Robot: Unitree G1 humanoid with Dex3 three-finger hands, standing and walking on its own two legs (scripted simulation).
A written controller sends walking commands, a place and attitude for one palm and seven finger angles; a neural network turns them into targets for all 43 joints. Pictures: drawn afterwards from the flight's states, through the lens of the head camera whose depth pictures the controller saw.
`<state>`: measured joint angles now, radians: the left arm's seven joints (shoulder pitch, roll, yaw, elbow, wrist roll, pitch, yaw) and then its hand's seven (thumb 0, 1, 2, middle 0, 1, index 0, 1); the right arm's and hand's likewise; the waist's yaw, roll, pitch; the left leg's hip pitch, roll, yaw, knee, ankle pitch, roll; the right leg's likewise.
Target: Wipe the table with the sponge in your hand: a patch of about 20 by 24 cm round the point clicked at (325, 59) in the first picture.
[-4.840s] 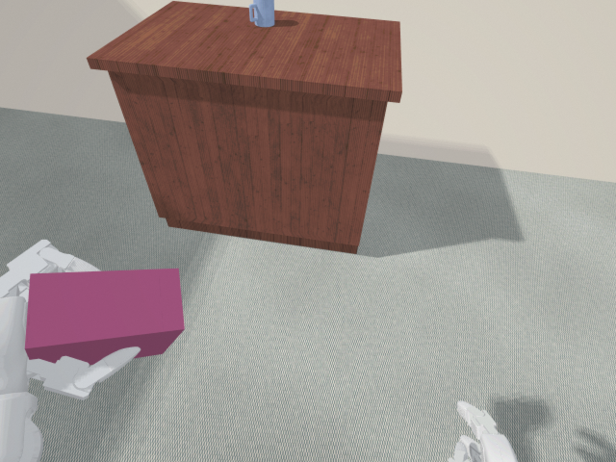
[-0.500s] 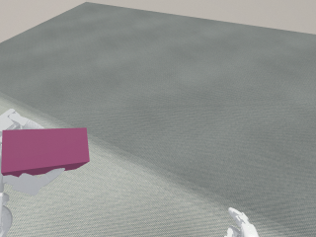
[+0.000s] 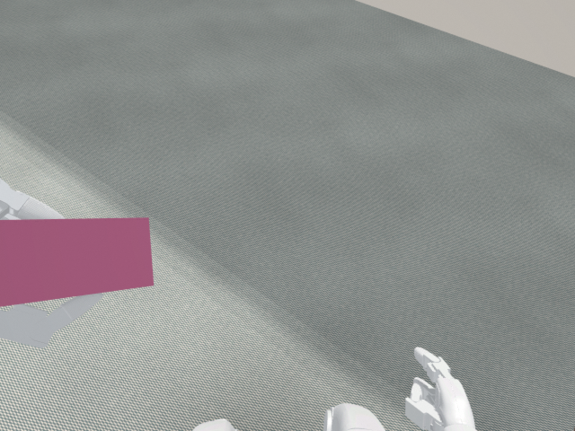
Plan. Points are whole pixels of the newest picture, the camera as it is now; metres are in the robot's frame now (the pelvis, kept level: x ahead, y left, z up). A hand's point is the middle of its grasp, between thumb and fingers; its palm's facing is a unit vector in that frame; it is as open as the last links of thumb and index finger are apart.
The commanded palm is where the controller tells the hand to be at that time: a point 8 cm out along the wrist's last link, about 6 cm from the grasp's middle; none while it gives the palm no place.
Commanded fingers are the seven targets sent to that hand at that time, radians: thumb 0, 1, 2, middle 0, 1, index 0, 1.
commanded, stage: turn to face it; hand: left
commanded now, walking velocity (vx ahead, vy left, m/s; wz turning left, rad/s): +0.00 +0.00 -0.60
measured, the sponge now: (89, 261) +0.25 +0.21 +0.17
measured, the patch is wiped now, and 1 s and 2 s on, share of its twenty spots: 0.00 0.00 0.00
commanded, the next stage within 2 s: none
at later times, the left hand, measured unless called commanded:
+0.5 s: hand (229, 214) +0.30 +0.08 +0.19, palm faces +0.14 -0.87 -0.47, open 9.9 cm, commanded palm +0.25 +0.16 +0.19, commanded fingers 0.00 0.10 1.30 -1.20 -1.60 -1.20 -1.60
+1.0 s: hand (252, 233) +0.27 +0.06 +0.20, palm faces -0.02 -0.88 -0.48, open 9.9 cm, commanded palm +0.24 +0.12 +0.19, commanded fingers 0.00 0.10 1.30 -1.20 -1.60 -1.20 -1.60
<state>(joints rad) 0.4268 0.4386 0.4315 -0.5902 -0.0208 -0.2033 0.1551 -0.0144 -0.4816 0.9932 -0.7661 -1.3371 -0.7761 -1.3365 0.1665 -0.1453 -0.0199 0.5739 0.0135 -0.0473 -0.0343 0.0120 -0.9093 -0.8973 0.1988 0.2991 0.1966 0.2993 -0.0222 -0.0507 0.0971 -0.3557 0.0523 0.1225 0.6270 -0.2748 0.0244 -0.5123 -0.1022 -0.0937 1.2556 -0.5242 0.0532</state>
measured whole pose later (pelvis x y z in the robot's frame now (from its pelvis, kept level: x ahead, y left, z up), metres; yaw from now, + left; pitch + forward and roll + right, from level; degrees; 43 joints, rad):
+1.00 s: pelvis -0.03 -0.06 +0.01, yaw -27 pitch +1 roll +2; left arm 0.42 0.42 0.39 -0.55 -0.01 -0.22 0.10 -0.01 -0.48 0.99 -0.76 -1.34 -0.77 -1.34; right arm 0.19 -0.16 0.00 0.53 -0.01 0.04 0.00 0.01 -0.91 -0.90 0.20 0.30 0.20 0.30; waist 0.03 -0.05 0.05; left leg -0.21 0.05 0.12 0.49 -0.27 -0.02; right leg -0.60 0.14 0.04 0.95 -0.33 0.02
